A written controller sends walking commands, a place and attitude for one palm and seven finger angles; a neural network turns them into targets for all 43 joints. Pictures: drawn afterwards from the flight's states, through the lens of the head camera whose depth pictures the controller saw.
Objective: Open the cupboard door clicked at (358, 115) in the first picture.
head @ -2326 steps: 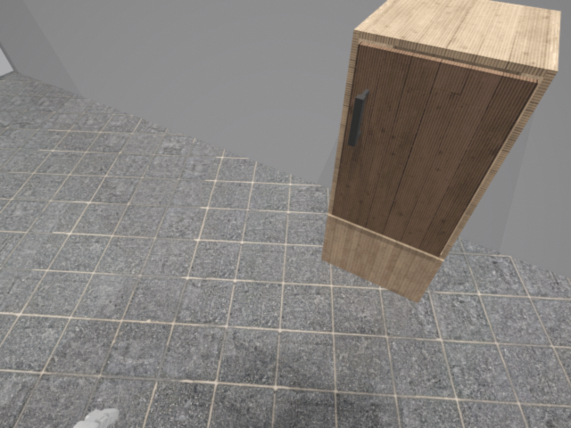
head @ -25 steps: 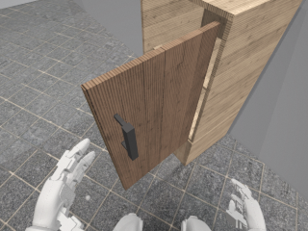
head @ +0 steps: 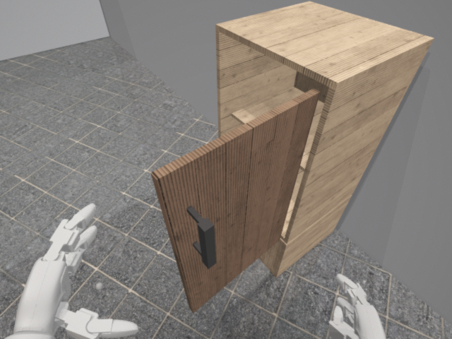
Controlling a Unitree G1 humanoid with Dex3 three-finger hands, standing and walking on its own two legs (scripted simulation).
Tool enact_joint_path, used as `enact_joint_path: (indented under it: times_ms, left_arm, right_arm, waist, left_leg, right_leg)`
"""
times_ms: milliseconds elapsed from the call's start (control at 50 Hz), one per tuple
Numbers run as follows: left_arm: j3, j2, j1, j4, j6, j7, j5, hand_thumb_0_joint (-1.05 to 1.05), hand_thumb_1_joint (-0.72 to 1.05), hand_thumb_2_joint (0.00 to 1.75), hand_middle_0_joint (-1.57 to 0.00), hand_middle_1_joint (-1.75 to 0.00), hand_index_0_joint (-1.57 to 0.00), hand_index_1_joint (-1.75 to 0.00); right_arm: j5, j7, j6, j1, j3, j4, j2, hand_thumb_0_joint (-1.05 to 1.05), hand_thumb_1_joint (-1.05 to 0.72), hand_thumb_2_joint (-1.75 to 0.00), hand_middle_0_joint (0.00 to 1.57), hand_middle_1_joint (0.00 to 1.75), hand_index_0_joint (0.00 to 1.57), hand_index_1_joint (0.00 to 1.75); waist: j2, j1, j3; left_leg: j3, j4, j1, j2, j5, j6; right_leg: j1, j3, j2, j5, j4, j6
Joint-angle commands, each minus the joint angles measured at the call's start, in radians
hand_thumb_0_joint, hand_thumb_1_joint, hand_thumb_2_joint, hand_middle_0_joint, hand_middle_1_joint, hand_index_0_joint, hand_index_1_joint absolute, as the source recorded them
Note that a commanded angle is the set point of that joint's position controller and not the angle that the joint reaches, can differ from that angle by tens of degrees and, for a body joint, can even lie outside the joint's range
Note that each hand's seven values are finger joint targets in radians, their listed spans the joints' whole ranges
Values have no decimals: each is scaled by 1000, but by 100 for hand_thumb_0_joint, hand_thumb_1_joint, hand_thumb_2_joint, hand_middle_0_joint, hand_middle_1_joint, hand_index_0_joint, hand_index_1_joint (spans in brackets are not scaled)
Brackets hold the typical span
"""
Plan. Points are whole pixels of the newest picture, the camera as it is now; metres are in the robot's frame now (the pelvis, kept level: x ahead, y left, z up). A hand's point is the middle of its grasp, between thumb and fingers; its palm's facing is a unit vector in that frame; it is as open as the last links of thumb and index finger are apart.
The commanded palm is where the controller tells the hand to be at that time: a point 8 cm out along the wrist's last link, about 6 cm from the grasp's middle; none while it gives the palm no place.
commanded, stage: draw the hand back to the body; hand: left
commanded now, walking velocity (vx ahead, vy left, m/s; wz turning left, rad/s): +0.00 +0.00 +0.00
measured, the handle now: (201, 237) +0.30 +0.08 +0.02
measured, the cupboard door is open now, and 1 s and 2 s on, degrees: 93 93 93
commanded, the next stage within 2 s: step back with the hand held close in 0.94 s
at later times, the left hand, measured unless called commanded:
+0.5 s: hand (51, 225) +0.20 +0.24 +0.19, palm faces +0.42 -0.80 -0.42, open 9.8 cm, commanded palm +0.16 +0.28 +0.21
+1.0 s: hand (50, 226) +0.20 +0.23 +0.20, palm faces +0.45 -0.80 -0.40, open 7.5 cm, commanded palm +0.15 +0.27 +0.21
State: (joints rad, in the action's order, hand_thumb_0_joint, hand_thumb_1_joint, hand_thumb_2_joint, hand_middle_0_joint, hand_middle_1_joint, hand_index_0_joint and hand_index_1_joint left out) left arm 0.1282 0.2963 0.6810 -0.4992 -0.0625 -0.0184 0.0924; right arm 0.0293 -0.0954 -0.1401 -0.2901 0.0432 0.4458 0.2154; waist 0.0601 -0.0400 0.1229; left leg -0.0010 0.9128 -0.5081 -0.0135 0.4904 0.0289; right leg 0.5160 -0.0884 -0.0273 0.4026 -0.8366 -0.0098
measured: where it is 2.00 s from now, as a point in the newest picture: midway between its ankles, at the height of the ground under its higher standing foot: outside the picture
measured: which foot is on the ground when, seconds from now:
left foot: down 0.00-1.00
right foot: down 0.00-1.00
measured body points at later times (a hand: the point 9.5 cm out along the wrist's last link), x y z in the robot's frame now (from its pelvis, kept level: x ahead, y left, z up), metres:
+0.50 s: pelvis +0.02 -0.01 +0.04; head +0.00 -0.03 +0.49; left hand +0.18 +0.28 +0.21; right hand +0.21 -0.23 -0.04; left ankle -0.01 +0.09 -0.70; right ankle +0.02 -0.13 -0.70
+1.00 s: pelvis +0.01 -0.03 +0.05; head -0.01 -0.05 +0.50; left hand +0.17 +0.27 +0.22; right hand +0.19 -0.25 -0.04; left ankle -0.01 +0.09 -0.70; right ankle +0.02 -0.13 -0.70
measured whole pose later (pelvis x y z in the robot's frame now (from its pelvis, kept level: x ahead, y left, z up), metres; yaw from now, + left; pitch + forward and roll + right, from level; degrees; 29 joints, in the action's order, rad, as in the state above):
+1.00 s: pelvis +0.01 -0.03 +0.05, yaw -1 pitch -6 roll -1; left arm 0.33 0.33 0.47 -0.39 -0.07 -0.12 0.05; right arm 0.00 -0.09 -0.12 -0.19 0.02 0.66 0.23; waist 0.07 -0.08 -0.04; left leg -0.02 0.42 -0.04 -0.03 0.28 0.00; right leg 0.07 -0.07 0.01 0.21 -0.38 0.02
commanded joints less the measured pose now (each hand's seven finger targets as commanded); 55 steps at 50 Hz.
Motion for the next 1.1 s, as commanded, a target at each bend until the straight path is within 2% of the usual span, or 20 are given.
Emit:
enact_joint_path:
  times_ms: [0, 40, 100, 240, 300, 340, 380, 440, 500, 540, 560, 600, 640, 740, 860, 920, 1020, 1040, 1060, 1080]
  left_arm:
    - [69, 107, -19, -220, -16, -97, -57, 0, -5, 50, -17, -30, -17, -30]
    - [84, 125, -62, -223, -17, -115, -65, 0, 2, 52, -17, -30, -17, -30]
    - [120, 150, -104, -218, -19, -132, -70, 0, 13, 57, -17, -30, -17, -30]
    - [186, 173, -155, -191, -30, -139, -67, 0, 37, 68, -18, -30, -18, -30]
    - [224, 188, -165, -166, -34, -136, -59, 0, 48, 72, -19, -30, -19, -30]
    - [240, 192, -189, -170, -40, -131, -58, 0, 55, 75, -19, -30, -19, -30]
    - [258, 197, -203, -146, -43, -128, -53, 0, 62, 78, -19, -30, -19, -30]
    - [301, 223, -242, -153, -52, -127, -48, 0, 73, 82, -19, -30, -19, -30]
    - [336, 244, -275, -157, -61, -127, -44, 0, 83, 87, -20, -30, -20, -30]
    - [358, 258, -298, -157, -66, -128, -40, 0, 90, 90, -20, -30, -20, -30]
    - [339, 238, -285, -129, -63, -123, -42, 0, 90, 90, -20, -30, -20, -30]
    - [298, 189, -260, -80, -55, -110, -35, 0, 90, 90, -20, -30, -20, -30]
    - [294, 187, -261, -64, -56, -106, -32, 0, 90, 90, -20, -30, -20, -30]
    - [328, 235, -284, -120, -72, -109, -36, 0, 90, 90, -20, -30, -20, -30]
    - [332, 251, -313, -129, -74, -116, -40, 0, 90, 90, -20, -30, -20, -30]
    - [320, 230, -305, -93, -76, -115, -38, 0, 90, 90, -20, -30, -20, -30]
    - [305, 214, -299, -78, -83, -109, -37, 0, 90, 90, -20, -30, -20, -30]
    - [329, 256, -393, -136, -92, -114, -39, 0, 90, 90, -20, -30, -20, -30]
    - [482, 410, -554, -159, -145, -129, -55, 0, 90, 90, -20, -30, -20, -30]
    - [418, 310, -383, -47, -145, -116, -50, 0, 90, 90, -20, -30, -20, -30]
  right_arm:
    - [-9, -18, -45, 92, -39, -145, 108, 0, -90, -90, 20, 30, 20, 30]
    - [-13, -21, -50, 100, -33, -137, 109, 0, -90, -90, 20, 30, 20, 30]
    - [-16, -28, -59, 114, -30, -113, 114, 0, -90, -90, 20, 30, 20, 30]
    - [-22, -20, -74, 142, -27, -56, 113, 0, -90, -90, 20, 30, 20, 30]
    - [-26, -14, -73, 159, -32, -34, 115, 0, -90, -90, 20, 30, 20, 30]
    - [-26, -9, -70, 168, -35, -25, 116, 0, -90, -90, 20, 30, 20, 30]
    - [-28, -7, -65, 179, -38, -13, 119, 0, -90, -90, 20, 30, 20, 30]
    - [-30, -6, -58, 188, -41, -2, 117, 0, -90, -90, 20, 30, 20, 30]
    - [-33, -2, -54, 196, -43, 11, 117, 0, -90, -90, 20, 30, 20, 30]
    - [-34, 0, -52, 200, -46, 18, 117, 0, -90, -90, 20, 30, 20, 30]
    - [-34, 0, -49, 206, -49, 24, 119, 0, -90, -90, 20, 30, 20, 30]
    - [-32, 8, -36, 206, -52, 25, 120, 0, -90, -90, 20, 30, 20, 30]
    - [-31, 10, -26, 212, -57, 26, 122, 0, -90, -90, 20, 30, 20, 30]
    - [-36, 6, -20, 225, -62, 23, 120, 0, -90, -90, 20, 30, 20, 30]
    - [-34, -3, -31, 237, -57, 35, 113, 0, -90, -90, 20, 30, 20, 30]
    - [-34, -2, -35, 237, -57, 41, 110, 0, -90, -90, 20, 30, 20, 30]
    - [-33, 3, -35, 239, -62, 45, 114, 0, -90, -90, 20, 30, 20, 30]
    - [-33, 1, -40, 247, -63, 47, 117, 0, -90, -90, 20, 30, 20, 30]
    - [-19, 2, -22, 222, -39, 4, 114, 0, -90, -90, 20, 30, 20, 30]
    - [-28, -1, -7, 212, -56, 32, 108, 0, -90, -90, 20, 30, 20, 30]
  waist:
    - [-16, 1, -6]
    - [-30, 1, -23]
    - [-7, -6, -25]
    - [17, -20, -50]
    - [-6, -28, -53]
    - [11, -28, -57]
    - [-12, -28, -75]
    - [-8, -33, -66]
    - [36, -37, -58]
    - [10, -37, -44]
    - [20, -36, -64]
    - [-14, -30, -103]
    - [-48, -28, -114]
    - [-10, -39, -45]
    - [37, -35, -86]
    - [-7, -33, -115]
    - [-17, -33, -113]
    - [-5, -30, -79]
    - [47, 16, -200]
    - [-101, 19, -164]
  left_leg:
    - [45, -269, 63, -18, -293, -22]
    - [48, -307, 88, -17, -272, -21]
    - [45, -352, 138, -16, -278, -20]
    - [36, -432, 238, -20, -415, -30]
    - [24, -456, 272, -21, -475, -28]
    - [17, -472, 298, -20, -490, -29]
    - [16, -490, 308, -23, -494, -27]
    - [4, -506, 337, -19, -501, -21]
    - [-2, -518, 362, -17, -533, -22]
    - [-6, -521, 381, -15, -551, -18]
    - [-10, -521, 383, -17, -563, -17]
    - [-12, -533, 383, -20, -542, -14]
    - [-19, -539, 387, -19, -497, -7]
    - [-24, -542, 412, -8, -490, -3]
    - [-21, -550, 411, -3, -442, -7]
    - [-21, -556, 411, -5, -422, -3]
    - [-17, -567, 413, -7, -416, -3]
    - [-20, -564, 427, -5, -408, -1]
    - [5, -551, 336, -14, -314, 4]
    - [16, -512, 342, -19, -319, 9]
  right_leg:
    - [-136, 24, 18, -150, 182, 35]
    - [-169, 21, 15, -140, 209, 35]
    - [-219, 27, 11, -152, 248, 36]
    - [-329, 29, 9, -251, 322, 36]
    - [-380, 31, 9, -309, 353, 36]
    - [-394, 34, 9, -325, 372, 35]
    - [-412, 37, 12, -336, 392, 36]
    - [-437, 41, 12, -361, 415, 35]
    - [-463, 48, 10, -391, 431, 38]
    - [-477, 50, 11, -417, 441, 36]
    - [-474, 52, 11, -426, 449, 37]
    - [-458, 51, 12, -411, 464, 31]
    - [-453, 53, 13, -392, 480, 27]
    - [-492, 67, 10, -402, 487, 30]
    - [-470, 76, 12, -352, 517, 35]
    - [-452, 74, 13, -326, 529, 29]
    - [-455, 71, 16, -311, 530, 28]
    - [-462, 81, 13, -307, 534, 27]
    - [-352, 171, -32, -315, 580, 34]
    - [-334, 170, -53, -323, 594, 30]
